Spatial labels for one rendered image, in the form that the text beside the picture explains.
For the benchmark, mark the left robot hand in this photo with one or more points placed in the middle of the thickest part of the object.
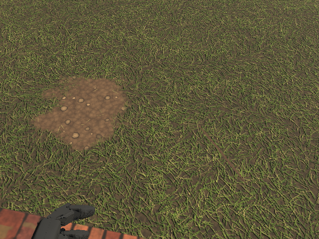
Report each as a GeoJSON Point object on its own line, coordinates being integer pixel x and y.
{"type": "Point", "coordinates": [50, 227]}

